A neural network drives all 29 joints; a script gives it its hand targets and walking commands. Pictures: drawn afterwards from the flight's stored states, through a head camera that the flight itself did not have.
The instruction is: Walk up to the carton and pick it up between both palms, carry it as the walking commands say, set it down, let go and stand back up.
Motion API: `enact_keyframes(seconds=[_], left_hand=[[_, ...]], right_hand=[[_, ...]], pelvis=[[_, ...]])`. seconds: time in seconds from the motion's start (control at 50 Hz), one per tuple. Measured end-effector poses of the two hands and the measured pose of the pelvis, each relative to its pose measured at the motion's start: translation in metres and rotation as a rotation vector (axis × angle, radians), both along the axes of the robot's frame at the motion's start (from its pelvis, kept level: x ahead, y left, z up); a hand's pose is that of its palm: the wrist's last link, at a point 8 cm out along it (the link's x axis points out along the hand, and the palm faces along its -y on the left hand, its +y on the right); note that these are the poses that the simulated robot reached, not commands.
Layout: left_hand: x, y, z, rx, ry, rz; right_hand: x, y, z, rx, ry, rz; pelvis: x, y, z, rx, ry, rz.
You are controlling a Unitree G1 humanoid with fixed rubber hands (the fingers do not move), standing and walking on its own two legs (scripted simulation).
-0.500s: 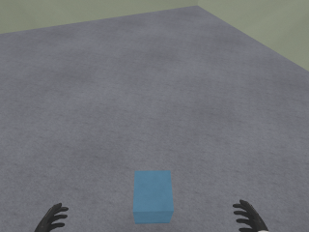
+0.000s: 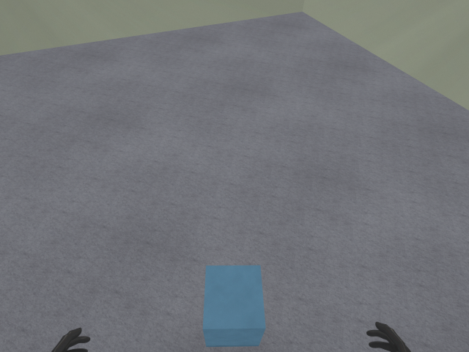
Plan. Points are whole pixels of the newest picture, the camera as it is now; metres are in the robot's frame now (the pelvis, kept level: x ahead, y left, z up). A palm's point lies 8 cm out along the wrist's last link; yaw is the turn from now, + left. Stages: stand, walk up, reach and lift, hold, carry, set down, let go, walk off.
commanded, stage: stand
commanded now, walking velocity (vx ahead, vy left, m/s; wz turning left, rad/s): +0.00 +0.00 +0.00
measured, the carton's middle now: (232, 306) +0.40 -0.02 -0.65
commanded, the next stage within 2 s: none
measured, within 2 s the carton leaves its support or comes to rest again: neither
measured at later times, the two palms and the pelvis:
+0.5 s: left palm out of the picture +0.08 +0.31 -0.09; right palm out of the picture +0.08 -0.30 -0.09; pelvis -0.02 +0.00 +0.01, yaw +0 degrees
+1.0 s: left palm out of the picture +0.07 +0.31 -0.10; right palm out of the picture +0.07 -0.31 -0.10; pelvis -0.03 +0.00 +0.01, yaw +0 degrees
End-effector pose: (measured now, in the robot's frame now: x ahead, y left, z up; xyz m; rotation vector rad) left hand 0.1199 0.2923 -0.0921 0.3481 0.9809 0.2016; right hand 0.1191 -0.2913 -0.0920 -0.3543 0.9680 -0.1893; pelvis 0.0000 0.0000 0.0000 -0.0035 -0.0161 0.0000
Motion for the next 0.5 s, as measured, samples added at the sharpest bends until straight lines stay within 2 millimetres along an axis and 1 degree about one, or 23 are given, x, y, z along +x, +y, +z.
enact_keyframes(seconds=[0.5], left_hand=[[-0.037, 0.013, -0.002, 0.010, 0.070, 0.036]], right_hand=[[-0.036, -0.010, -0.003, -0.018, 0.079, -0.015]], pelvis=[[-0.017, 0.001, 0.005, 0.001, -0.023, 0.005]])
